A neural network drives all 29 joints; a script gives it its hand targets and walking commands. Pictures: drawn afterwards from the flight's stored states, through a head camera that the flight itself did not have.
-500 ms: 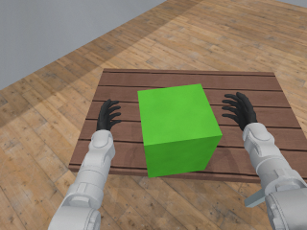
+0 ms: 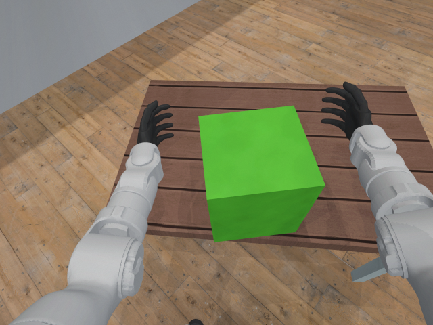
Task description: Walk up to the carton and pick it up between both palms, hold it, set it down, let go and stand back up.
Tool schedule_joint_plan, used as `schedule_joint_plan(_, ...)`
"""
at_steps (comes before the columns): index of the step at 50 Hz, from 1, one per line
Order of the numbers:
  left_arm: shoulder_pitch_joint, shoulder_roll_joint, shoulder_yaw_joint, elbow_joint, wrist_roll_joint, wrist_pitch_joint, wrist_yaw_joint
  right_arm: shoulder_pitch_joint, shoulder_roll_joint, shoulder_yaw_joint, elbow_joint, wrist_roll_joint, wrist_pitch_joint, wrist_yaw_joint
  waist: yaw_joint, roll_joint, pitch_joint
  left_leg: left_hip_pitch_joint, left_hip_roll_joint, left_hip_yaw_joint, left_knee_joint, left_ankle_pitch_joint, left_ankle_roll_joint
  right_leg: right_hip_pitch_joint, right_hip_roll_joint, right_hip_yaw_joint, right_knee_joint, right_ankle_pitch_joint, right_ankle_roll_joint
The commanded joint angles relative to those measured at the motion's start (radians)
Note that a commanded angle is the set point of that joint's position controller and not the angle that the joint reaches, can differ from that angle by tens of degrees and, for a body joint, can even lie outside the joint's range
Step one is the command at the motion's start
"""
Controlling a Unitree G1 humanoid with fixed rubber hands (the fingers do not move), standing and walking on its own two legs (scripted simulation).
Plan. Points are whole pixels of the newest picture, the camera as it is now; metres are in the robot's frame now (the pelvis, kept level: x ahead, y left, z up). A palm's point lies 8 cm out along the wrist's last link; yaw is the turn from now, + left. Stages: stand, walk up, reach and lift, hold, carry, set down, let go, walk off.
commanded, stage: reach and lift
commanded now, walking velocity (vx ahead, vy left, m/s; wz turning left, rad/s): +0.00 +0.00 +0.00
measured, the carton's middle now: (250, 179) +0.43 +0.01 -0.07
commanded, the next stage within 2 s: none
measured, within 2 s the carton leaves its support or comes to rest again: neither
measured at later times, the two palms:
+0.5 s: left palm (165, 180) +0.39 +0.20 -0.04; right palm (326, 170) +0.44 -0.15 -0.03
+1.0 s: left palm (176, 179) +0.39 +0.18 -0.05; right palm (319, 169) +0.45 -0.14 -0.04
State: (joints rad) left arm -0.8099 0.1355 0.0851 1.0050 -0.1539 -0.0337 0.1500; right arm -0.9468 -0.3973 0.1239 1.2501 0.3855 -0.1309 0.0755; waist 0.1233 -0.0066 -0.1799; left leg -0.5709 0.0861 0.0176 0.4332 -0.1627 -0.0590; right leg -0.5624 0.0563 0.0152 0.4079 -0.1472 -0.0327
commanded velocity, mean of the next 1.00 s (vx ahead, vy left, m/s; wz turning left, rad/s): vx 0.00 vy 0.00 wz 0.00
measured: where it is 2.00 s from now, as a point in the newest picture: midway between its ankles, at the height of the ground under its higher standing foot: outside the picture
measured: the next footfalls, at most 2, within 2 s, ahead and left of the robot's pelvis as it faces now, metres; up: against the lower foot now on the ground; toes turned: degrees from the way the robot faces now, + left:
none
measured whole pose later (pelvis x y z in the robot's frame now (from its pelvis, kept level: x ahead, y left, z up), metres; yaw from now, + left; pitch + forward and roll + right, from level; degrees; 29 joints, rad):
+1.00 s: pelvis -0.02 -0.01 -0.06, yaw +1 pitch +30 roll +0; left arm -0.89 0.05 0.19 1.33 -0.10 -0.45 0.15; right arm -1.00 -0.23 -0.01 1.44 0.18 -0.41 -0.03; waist 0.10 -0.01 -0.26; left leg -1.07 0.08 0.00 0.86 -0.31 -0.07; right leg -1.08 0.05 0.00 0.88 -0.32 -0.04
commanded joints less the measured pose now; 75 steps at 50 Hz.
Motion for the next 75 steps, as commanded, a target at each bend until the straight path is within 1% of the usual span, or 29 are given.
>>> schedule_joint_plan(1, -0.377, 0.099, 0.015, -0.128, 0.012, -0.094, -0.008, -0.428, -0.164, -0.031, -0.105, -0.005, -0.077, 0.0, -0.005, -0.073, -0.652, 0.243, -0.073, 0.058, 0.054, 0.374, 0.014, 0.314, 0.012, -0.029, 0.029, 0.373, 0.05)
schedule_joint_plan(5, -0.375, 0.089, 0.014, -0.088, 0.018, -0.155, -0.013, -0.418, -0.142, -0.038, -0.071, -0.025, -0.12, -0.002, -0.009, -0.062, -0.657, 0.223, -0.073, 0.062, 0.074, 0.373, 0.007, 0.267, 0.015, -0.039, 0.041, 0.346, 0.051)
schedule_joint_plan(11, -0.403, 0.084, 0.012, -0.031, 0.011, -0.262, -0.005, -0.428, -0.108, -0.054, -0.059, -0.062, -0.19, -0.011, -0.013, -0.052, -0.716, 0.148, -0.072, 0.068, 0.13, 0.35, -0.002, 0.178, 0.017, -0.049, 0.091, 0.297, 0.047)
schedule_joint_plan(16, -0.422, 0.077, 0.003, 0.05, 0.0, -0.349, -0.002, -0.439, -0.084, -0.073, -0.03, -0.094, -0.253, -0.022, -0.023, -0.045, -0.779, 0.063, -0.071, 0.071, 0.186, 0.309, -0.01, 0.113, 0.018, -0.058, 0.159, 0.268, 0.048)
schedule_joint_plan(22, -0.4, 0.059, 0.006, 0.147, 0.003, -0.433, -0.009, -0.421, -0.05, -0.089, 0.023, -0.132, -0.334, -0.038, -0.027, -0.055, -0.817, -0.044, -0.072, 0.076, 0.256, 0.273, -0.013, 0.06, 0.019, -0.071, 0.247, 0.243, 0.055)
schedule_joint_plan(26, -0.443, 0.056, 0.018, 0.135, 0.008, -0.481, -0.005, -0.458, -0.033, -0.093, -0.012, -0.143, -0.382, -0.057, -0.018, -0.06, -0.911, -0.098, -0.079, 0.085, 0.313, 0.284, -0.019, 0.057, 0.022, -0.071, 0.309, 0.268, 0.058)
schedule_joint_plan(32, -0.436, 0.045, 0.05, 0.118, 0.025, -0.493, 0.006, -0.482, -0.023, -0.096, -0.027, -0.153, -0.395, -0.083, -0.004, -0.083, -0.99, -0.148, -0.085, 0.098, 0.377, 0.295, -0.02, 0.074, 0.027, -0.06, 0.37, 0.306, 0.062)
schedule_joint_plan(37, -0.424, 0.045, 0.075, 0.126, 0.035, -0.484, 0.005, -0.488, -0.001, -0.09, -0.003, -0.153, -0.376, -0.093, 0.002, -0.116, -0.965, -0.207, -0.087, 0.105, 0.4, 0.267, -0.01, 0.101, 0.024, -0.046, 0.4, 0.312, 0.067)
schedule_joint_plan(42, -0.434, 0.044, 0.087, 0.143, 0.04, -0.48, 0.002, -0.501, 0.025, -0.096, 0.013, -0.158, -0.358, -0.098, -0.001, -0.129, -0.919, -0.245, -0.091, 0.108, 0.41, 0.23, -0.003, 0.105, 0.02, -0.036, 0.416, 0.294, 0.069)
schedule_joint_plan(44, -0.446, 0.021, 0.083, 0.146, 0.042, -0.48, 0.0, -0.511, 0.059, -0.099, 0.012, -0.165, -0.351, -0.099, -0.006, -0.129, -0.896, -0.256, -0.092, 0.106, 0.411, 0.208, 0.001, 0.097, 0.016, -0.035, 0.416, 0.272, 0.069)
schedule_joint_plan(48, -0.474, -0.023, 0.092, 0.156, 0.065, -0.482, -0.001, -0.528, 0.125, -0.13, 0.004, -0.201, -0.342, -0.102, -0.013, -0.12, -0.866, -0.263, -0.093, 0.104, 0.411, 0.174, 0.008, 0.077, 0.01, -0.037, 0.414, 0.236, 0.068)
schedule_joint_plan(53, -0.499, -0.076, 0.14, 0.159, 0.137, -0.478, 0.013, -0.54, 0.199, -0.208, -0.013, -0.288, -0.336, -0.114, -0.011, -0.091, -0.846, -0.252, -0.093, 0.107, 0.396, 0.15, 0.012, 0.064, 0.006, -0.042, 0.403, 0.195, 0.062)
schedule_joint_plan(55, -0.507, -0.104, 0.152, 0.164, 0.163, -0.477, 0.017, -0.547, 0.232, -0.24, -0.022, -0.326, -0.332, -0.119, -0.01, -0.08, -0.848, -0.253, -0.094, 0.112, 0.391, 0.149, 0.013, 0.074, 0.003, -0.04, 0.399, 0.207, 0.062)
schedule_joint_plan(58, -0.512, -0.195, 0.149, 0.173, 0.194, -0.482, -0.002, -0.553, 0.323, -0.269, -0.028, -0.394, -0.326, -0.109, -0.013, -0.083, -0.839, -0.251, -0.095, 0.116, 0.381, 0.147, 0.02, 0.09, -0.003, -0.043, 0.396, 0.223, 0.061)
schedule_joint_plan(60, -0.526, -0.305, 0.156, 0.182, 0.243, -0.49, -0.034, -0.558, 0.451, -0.294, -0.024, -0.474, -0.33, -0.084, -0.018, -0.085, -0.819, -0.245, -0.1, 0.117, 0.363, 0.132, 0.025, 0.107, -0.012, -0.049, 0.385, 0.214, 0.059)
schedule_joint_plan(61, -0.531, -0.382, 0.161, 0.185, 0.281, -0.496, -0.055, -0.554, 0.541, -0.312, -0.02, -0.532, -0.335, -0.066, -0.024, -0.085, -0.813, -0.234, -0.102, 0.118, 0.352, 0.128, 0.027, 0.119, -0.016, -0.054, 0.376, 0.216, 0.057)
schedule_joint_plan(63, -0.537, -0.578, 0.176, 0.192, 0.387, -0.51, -0.108, -0.53, 0.77, -0.358, -0.006, -0.691, -0.354, -0.018, -0.036, -0.073, -0.789, -0.196, -0.106, 0.124, 0.324, 0.13, 0.028, 0.144, -0.023, -0.07, 0.351, 0.231, 0.053)
schedule_joint_plan(64, -0.528, -0.635, 0.17, 0.196, 0.422, -0.512, -0.116, -0.502, 0.841, -0.372, 0.003, -0.744, -0.365, -0.002, -0.04, -0.057, -0.793, -0.17, -0.103, 0.122, 0.315, 0.14, 0.024, 0.151, -0.022, -0.078, 0.34, 0.24, 0.049)
schedule_joint_plan(65, -0.515, -0.659, 0.159, 0.205, 0.443, -0.514, -0.114, -0.472, 0.869, -0.39, 0.02, -0.78, -0.375, 0.008, -0.046, -0.044, -0.793, -0.136, -0.096, 0.118, 0.306, 0.155, 0.019, 0.148, -0.015, -0.087, 0.326, 0.24, 0.043)
schedule_joint_plan(68, -0.472, -0.663, 0.165, 0.213, 0.481, -0.52, -0.102, -0.411, 0.864, -0.418, 0.059, -0.835, -0.4, 0.025, -0.04, -0.032, -0.726, -0.068, -0.083, 0.113, 0.269, 0.171, 0.013, 0.132, -0.008, -0.101, 0.28, 0.208, 0.031)
schedule_joint_plan(72, -0.446, -0.66, 0.166, 0.181, 0.499, -0.539, -0.091, -0.378, 0.86, -0.444, 0.063, -0.888, -0.432, 0.025, -0.053, -0.036, -0.681, -0.041, -0.079, 0.107, 0.236, 0.18, 0.011, 0.142, -0.007, -0.099, 0.237, 0.217, 0.024)
schedule_joint_plan(75, -0.424, -0.659, 0.162, 0.161, 0.508, -0.548, -0.085, -0.352, 0.857, -0.463, 0.078, -0.91, -0.45, 0.02, -0.063, -0.03, -0.663, -0.02, -0.077, 0.102, 0.214, 0.193, 0.009, 0.152, -0.008, -0.096, 0.21, 0.234, 0.021)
